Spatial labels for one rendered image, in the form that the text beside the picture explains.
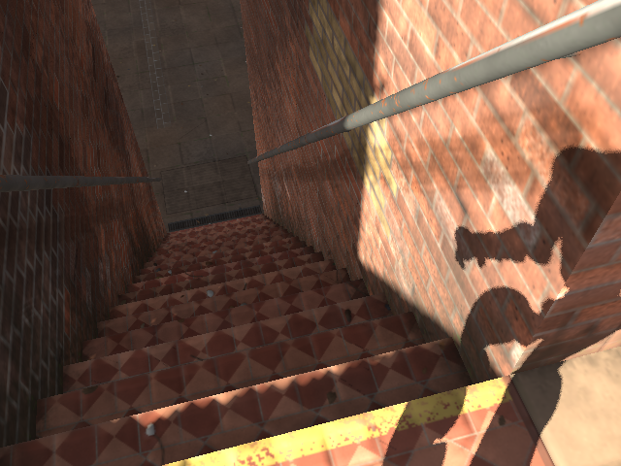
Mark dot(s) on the stairs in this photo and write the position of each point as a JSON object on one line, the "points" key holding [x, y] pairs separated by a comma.
{"points": [[234, 332]]}

